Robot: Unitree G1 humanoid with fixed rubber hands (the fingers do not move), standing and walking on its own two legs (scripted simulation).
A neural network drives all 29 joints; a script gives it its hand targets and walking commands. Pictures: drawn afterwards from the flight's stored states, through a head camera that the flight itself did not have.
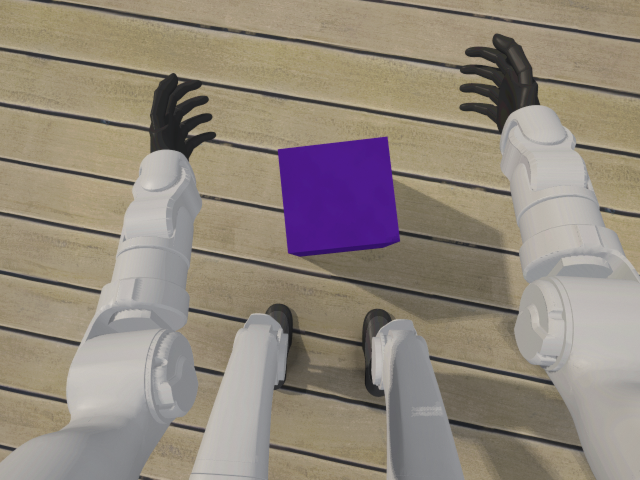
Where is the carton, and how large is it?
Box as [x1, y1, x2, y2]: [278, 137, 399, 256]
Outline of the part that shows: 387,137 278,149 287,247 289,253 301,256 383,247 399,241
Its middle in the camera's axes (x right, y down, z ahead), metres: +0.04 -0.08 +0.86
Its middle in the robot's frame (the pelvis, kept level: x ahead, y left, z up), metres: +0.47 +0.00 -0.51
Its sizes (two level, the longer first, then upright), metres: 0.210 0.200 0.250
